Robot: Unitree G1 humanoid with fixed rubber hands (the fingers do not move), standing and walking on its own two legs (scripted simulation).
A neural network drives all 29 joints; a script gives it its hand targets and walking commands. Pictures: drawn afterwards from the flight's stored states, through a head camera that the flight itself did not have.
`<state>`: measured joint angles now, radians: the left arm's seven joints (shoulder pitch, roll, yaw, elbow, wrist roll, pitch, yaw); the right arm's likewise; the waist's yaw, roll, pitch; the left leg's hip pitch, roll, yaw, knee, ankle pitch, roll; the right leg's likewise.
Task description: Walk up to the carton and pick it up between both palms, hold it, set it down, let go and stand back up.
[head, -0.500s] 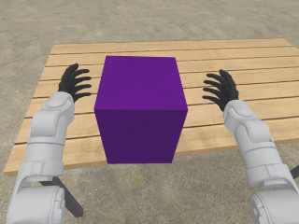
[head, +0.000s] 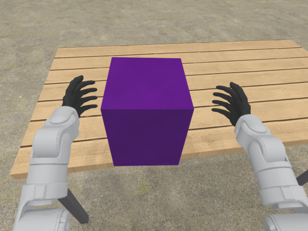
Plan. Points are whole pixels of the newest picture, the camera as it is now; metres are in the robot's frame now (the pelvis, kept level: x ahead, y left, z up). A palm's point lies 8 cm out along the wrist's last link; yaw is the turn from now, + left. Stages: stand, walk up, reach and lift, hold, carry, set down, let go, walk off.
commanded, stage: set down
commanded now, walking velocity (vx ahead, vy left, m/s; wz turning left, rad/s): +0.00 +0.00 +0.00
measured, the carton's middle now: (146, 113) +0.43 +0.05 +0.07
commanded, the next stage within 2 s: none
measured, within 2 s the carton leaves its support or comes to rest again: neither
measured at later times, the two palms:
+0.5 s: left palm (73, 139) +0.30 +0.22 +0.10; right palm (242, 146) +0.30 -0.19 +0.10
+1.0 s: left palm (71, 184) +0.23 +0.22 +0.02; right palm (244, 184) +0.23 -0.20 +0.03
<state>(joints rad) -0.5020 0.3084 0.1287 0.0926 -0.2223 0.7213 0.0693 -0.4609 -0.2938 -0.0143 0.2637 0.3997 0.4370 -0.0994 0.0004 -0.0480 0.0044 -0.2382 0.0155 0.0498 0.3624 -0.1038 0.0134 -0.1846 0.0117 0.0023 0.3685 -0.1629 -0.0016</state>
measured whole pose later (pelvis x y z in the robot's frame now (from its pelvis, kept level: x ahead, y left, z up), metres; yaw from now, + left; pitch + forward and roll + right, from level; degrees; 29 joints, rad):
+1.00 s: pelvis +0.03 +0.00 +0.00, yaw +0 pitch -3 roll +0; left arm 0.29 0.26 -0.04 -0.08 -0.24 0.16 0.08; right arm 0.35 -0.18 -0.02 -0.07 0.21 0.09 -0.03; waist 0.05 -0.02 0.06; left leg -0.15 0.01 0.06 0.36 -0.16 0.01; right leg -0.09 0.01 0.01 0.35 -0.21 0.00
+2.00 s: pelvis +0.06 -0.01 +0.00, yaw +0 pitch -4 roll +0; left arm 0.29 0.23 0.01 0.42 -0.04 0.09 -0.01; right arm 0.28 -0.15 0.02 0.57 0.03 -0.16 -0.01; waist 0.03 -0.03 0.08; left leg -0.07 0.02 0.05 0.33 -0.19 -0.01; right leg -0.01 0.02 0.00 0.33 -0.25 -0.02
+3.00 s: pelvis +0.06 -0.01 -0.02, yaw -3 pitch +0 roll +0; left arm 0.38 0.19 0.04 0.84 0.03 -0.02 0.01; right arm 0.33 -0.20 -0.07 0.97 -0.04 0.02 0.00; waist 0.00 0.00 0.00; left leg -0.27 0.04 0.09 0.59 -0.32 0.01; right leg -0.23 0.03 0.05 0.59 -0.36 -0.02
